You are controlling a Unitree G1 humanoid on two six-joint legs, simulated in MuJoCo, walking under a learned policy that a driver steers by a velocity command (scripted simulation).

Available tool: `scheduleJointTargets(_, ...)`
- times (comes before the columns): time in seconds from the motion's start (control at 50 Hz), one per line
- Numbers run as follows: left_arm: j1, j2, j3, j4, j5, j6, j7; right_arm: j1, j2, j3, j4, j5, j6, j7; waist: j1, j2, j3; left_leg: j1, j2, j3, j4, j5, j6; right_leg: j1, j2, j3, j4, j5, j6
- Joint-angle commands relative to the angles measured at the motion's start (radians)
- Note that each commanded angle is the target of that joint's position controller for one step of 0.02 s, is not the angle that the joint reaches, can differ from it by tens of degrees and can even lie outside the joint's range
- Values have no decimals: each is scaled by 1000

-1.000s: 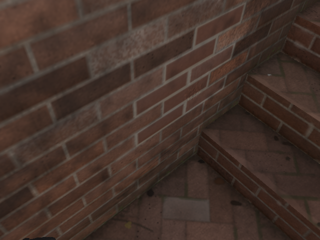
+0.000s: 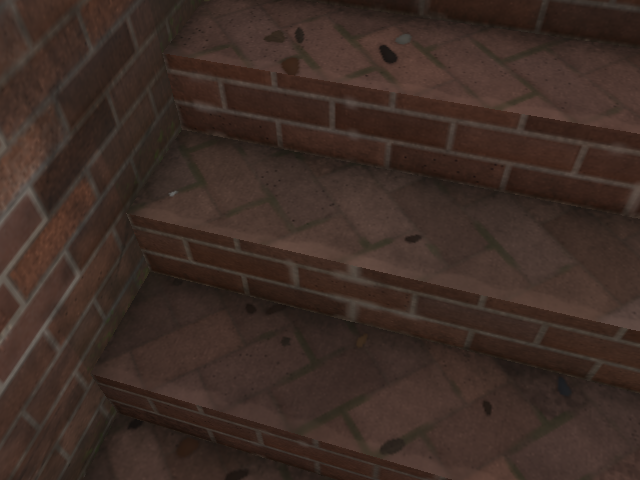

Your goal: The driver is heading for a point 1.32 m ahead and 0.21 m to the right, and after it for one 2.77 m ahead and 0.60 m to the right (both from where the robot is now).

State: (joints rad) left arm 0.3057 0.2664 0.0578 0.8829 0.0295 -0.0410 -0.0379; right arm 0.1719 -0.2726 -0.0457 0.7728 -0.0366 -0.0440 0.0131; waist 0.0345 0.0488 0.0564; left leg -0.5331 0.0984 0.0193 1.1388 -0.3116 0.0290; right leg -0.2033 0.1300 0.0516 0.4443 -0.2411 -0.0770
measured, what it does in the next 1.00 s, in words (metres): walks ahead: left foot, then right foot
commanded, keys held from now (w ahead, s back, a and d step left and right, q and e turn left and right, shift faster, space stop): no key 0.28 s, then w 0.72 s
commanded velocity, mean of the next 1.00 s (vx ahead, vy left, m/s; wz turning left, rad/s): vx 0.34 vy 0.00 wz -0.11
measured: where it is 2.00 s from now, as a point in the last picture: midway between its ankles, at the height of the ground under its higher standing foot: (364, 100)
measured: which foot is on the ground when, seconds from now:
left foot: up 0.00-0.20, down 0.22-0.60, up 0.62-1.00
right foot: down 0.00-0.24, up 0.26-0.58, down 0.60-1.00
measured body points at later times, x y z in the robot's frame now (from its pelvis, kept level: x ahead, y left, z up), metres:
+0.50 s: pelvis +0.17 +0.00 +0.01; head +0.18 +0.00 +0.46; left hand +0.25 +0.24 -0.14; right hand +0.17 -0.26 -0.14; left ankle +0.23 +0.07 -0.74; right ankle +0.12 -0.11 -0.71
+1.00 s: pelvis +0.34 -0.02 +0.00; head +0.39 -0.03 +0.45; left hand +0.19 +0.20 -0.12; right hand +0.59 -0.19 -0.08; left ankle +0.47 +0.07 -0.47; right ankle +0.17 -0.09 -0.74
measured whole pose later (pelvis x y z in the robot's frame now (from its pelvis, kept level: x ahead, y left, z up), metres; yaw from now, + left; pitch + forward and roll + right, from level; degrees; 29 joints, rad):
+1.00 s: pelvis +0.34 -0.02 +0.00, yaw -4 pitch +4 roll +2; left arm 0.57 0.15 -0.03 1.18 0.01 -0.08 0.04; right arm -0.07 -0.11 0.05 0.62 -0.03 0.02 -0.01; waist 0.06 -0.01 0.03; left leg -1.29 0.06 0.12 1.87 -0.61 0.11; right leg 0.11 0.00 -0.03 0.15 -0.33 -0.04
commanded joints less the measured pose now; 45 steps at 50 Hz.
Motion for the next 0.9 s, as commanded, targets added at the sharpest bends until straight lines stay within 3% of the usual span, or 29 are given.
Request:
scheduleJointTargets(0.02,33,159,28,-13,-25,-48,20,43,-98,-22,-27,-10,20,1,-34,-73,-10,-90,18,-49,-126,84,-20,136,-331,293,-207,674,-155)
scheduleJointTargets(0.06,38,126,16,9,-16,-39,38,-32,-82,-14,-46,-2,9,10,-23,-111,-19,-9,-34,4,-274,124,-37,118,-249,153,-166,857,-103)
scheduleJointTargets(0.08,47,110,9,19,-16,-34,44,-75,-44,0,-55,-1,5,17,-15,-110,-38,53,-66,24,-379,175,-28,107,-224,113,-146,901,-75)
scheduleJointTargets(0.1,60,113,7,30,-14,-29,49,-100,-28,7,-56,5,4,20,-3,-125,-52,100,-97,43,-449,224,-20,109,-208,97,-130,923,-46)
scheduleJointTargets(0.14,55,133,9,39,-12,-24,57,-111,-37,10,-46,7,9,11,0,-119,-69,159,-126,45,-523,274,-6,113,-218,119,-93,950,-15)
scheduleJointTargets(0.16,45,140,9,42,-15,-26,61,-87,-49,7,-35,7,10,2,-10,-128,-81,197,-129,33,-550,276,7,118,-231,137,-65,983,-8)
scheduleJointTargets(0.18,31,110,3,43,-12,-32,66,24,-44,6,10,9,10,-19,-44,-171,-137,300,-139,26,-524,288,23,115,-242,146,-3,1032,-10)
scheduleJointTargets(0.22,-23,119,0,40,-32,-40,69,160,-71,-2,73,-8,-5,-42,-122,-113,-125,457,-117,13,-729,439,50,74,-192,149,158,955,9)
scheduleJointTargets(0.24,-12,98,-7,30,-37,-46,68,234,-113,-9,94,-16,-22,-52,-136,-22,-161,624,40,-128,-719,895,90,-45,-124,135,339,604,34)
scheduleJointTargets(0.26,173,-7,-25,73,-52,-28,75,204,-112,5,95,0,-23,-51,-33,176,-274,713,295,-341,-671,1434,271,-111,7,100,573,-302,65)
scheduleJointTargets(0.28,194,54,-15,120,-15,3,86,140,-63,19,86,29,-17,-39,-12,40,-269,561,304,-362,-723,1236,311,-66,-22,106,603,-380,64)
scheduleJointTargets(0.3,162,65,-11,130,11,19,84,60,-34,28,75,31,-12,-36,9,22,-183,444,245,-330,-794,850,290,-57,-53,99,592,-348,69)
scheduleJointTargets(0.32,124,69,-8,129,25,29,77,6,-25,32,68,26,3,-37,21,23,-141,363,184,-303,-863,428,240,-47,-75,80,547,-334,72)
scheduleJointTargets(0.36,64,74,-8,115,30,45,56,21,-67,18,90,18,33,-46,9,110,-62,282,97,-271,-980,-103,180,-71,-72,-3,471,-331,88)
scheduleJointTargets(0.38,47,64,-12,111,25,44,52,42,-86,9,104,20,39,-48,2,114,-40,278,88,-273,-1008,-177,172,-92,-69,-30,436,-318,93)
scheduleJointTargets(0.46,4,3,-30,114,17,19,53,102,-82,-9,138,23,36,-49,-20,42,-69,291,96,-260,-1011,-166,184,-78,-91,-85,320,-269,78)
scheduleJointTargets(0.52,8,-5,-35,119,9,7,58,87,-71,-14,133,23,41,-45,-15,61,-68,243,86,-246,-1004,-206,183,-7,-95,-118,184,-194,37)
scheduleJointTargets(0.58,92,-12,-42,142,19,-5,69,84,-47,-19,128,37,49,-41,14,0,-20,98,42,-198,-901,-273,151,155,-81,-117,-42,-82,-6)
scheduleJointTargets(0.6,151,-9,-43,152,22,-9,78,66,-14,-13,120,36,49,-36,40,-51,7,-13,-2,-148,-769,-273,136,228,-131,-35,-106,-135,-21)
scheduleJointTargets(0.62,229,66,-29,162,29,-11,85,-1,50,5,75,54,40,-28,83,-270,15,-210,-119,-12,-493,-256,81,279,-333,293,-267,-402,-80)
scheduleJointTargets(0.64,255,134,-2,185,19,-9,86,-12,19,-3,56,23,37,-29,82,-312,65,-277,-144,38,-171,-204,53,184,-505,522,-396,-556,-162)
scheduleJointTargets(0.66,189,95,-8,180,10,-9,86,32,-5,-13,77,-1,32,-27,25,-177,123,-322,-104,-36,55,-129,47,117,-497,503,-371,-517,-206)
scheduleJointTargets(0.7,144,44,-18,179,-7,-22,75,137,29,-10,133,-17,18,-19,-40,-114,86,-398,-95,-39,421,-53,44,134,-403,344,-298,-319,-198)
scheduleJointTargets(0.74,150,6,-32,190,-3,-45,64,72,29,-7,105,-25,-3,6,-47,-22,71,-476,-68,-28,502,19,32,158,-341,218,-240,-27,-160)
scheduleJointTargets(0.78,218,17,-32,215,3,-59,66,-24,49,1,51,-25,6,8,-16,-61,34,-548,-86,17,650,-18,18,209,-343,161,-188,329,-171)
scheduleJointTargets(0.8,266,20,-30,231,6,-64,66,-59,65,6,33,-17,20,-3,5,-106,17,-622,-95,41,780,-80,18,253,-357,174,-183,351,-190)
scheduleJointTargets(0.82,321,20,-30,253,4,-72,65,-129,96,17,-9,-12,32,-18,30,-141,35,-767,-108,42,987,-172,32,307,-395,213,-197,325,-216)
scheduleJointTargets(0.86,341,16,-37,264,-2,-75,67,-273,113,42,-113,-3,38,-37,44,-131,93,-996,-81,-11,1070,-291,68,354,-427,222,-222,138,-180)
scheduleJointTargets(0.9,328,-8,-57,271,1,-67,70,-364,126,70,-193,6,34,-28,29,-94,123,-997,-57,27,919,-309,78,287,-388,154,-287,12,-125)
